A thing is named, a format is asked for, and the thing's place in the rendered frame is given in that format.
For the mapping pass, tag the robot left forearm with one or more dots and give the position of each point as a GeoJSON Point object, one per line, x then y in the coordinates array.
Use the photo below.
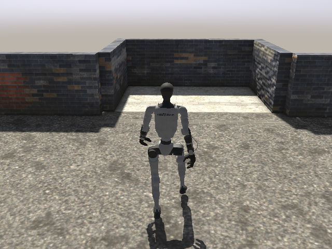
{"type": "Point", "coordinates": [142, 134]}

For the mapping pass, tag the robot left upper arm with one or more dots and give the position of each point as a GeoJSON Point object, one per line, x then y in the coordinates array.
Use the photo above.
{"type": "Point", "coordinates": [147, 117]}

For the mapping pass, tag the left robot shin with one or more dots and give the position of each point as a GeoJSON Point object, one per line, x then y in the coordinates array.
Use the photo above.
{"type": "Point", "coordinates": [156, 194]}

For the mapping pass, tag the humanoid robot torso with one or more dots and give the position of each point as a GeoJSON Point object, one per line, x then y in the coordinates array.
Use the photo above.
{"type": "Point", "coordinates": [166, 126]}

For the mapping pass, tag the robot right hand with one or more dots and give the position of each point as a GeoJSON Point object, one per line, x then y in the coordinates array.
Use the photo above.
{"type": "Point", "coordinates": [192, 160]}

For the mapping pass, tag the robot left hand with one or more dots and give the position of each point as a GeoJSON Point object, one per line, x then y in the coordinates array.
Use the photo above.
{"type": "Point", "coordinates": [147, 139]}

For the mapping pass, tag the robot right upper arm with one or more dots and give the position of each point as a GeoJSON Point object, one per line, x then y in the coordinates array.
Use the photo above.
{"type": "Point", "coordinates": [184, 119]}

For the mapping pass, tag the robot right forearm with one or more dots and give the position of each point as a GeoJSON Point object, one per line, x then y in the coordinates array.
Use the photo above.
{"type": "Point", "coordinates": [189, 144]}

